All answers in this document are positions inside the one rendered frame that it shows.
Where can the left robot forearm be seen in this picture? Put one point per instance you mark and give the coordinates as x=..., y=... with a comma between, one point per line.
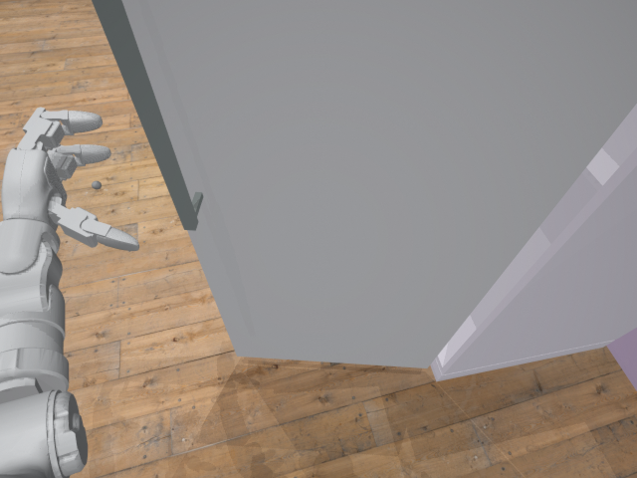
x=32, y=310

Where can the fridge door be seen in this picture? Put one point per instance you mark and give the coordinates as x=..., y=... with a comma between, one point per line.
x=370, y=168

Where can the handle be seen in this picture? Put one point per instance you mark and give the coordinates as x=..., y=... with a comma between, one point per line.
x=124, y=48

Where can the left robot upper arm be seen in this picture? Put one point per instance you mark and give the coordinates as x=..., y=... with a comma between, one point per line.
x=42, y=436

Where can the robot left hand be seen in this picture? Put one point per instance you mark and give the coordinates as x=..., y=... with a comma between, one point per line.
x=35, y=169

